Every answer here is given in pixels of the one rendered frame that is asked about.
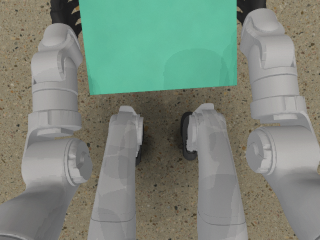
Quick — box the right robot forearm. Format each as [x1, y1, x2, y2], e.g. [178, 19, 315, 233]
[239, 8, 320, 165]

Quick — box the right robot hand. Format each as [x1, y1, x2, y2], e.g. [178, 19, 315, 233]
[236, 0, 267, 27]

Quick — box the robot right upper arm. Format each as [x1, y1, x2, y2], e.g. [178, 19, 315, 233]
[245, 125, 320, 240]

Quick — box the carton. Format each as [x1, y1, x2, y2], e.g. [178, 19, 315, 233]
[78, 0, 237, 95]

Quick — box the left robot forearm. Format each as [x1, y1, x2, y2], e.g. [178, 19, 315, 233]
[21, 23, 83, 182]

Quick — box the right robot shin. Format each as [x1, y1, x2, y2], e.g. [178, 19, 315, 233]
[186, 103, 227, 151]

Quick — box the robot left upper arm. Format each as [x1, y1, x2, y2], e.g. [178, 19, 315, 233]
[0, 137, 93, 240]

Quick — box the left robot hand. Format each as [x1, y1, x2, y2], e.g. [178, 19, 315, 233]
[50, 0, 82, 38]

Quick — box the right robot foot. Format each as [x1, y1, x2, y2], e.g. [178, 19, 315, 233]
[180, 111, 198, 161]

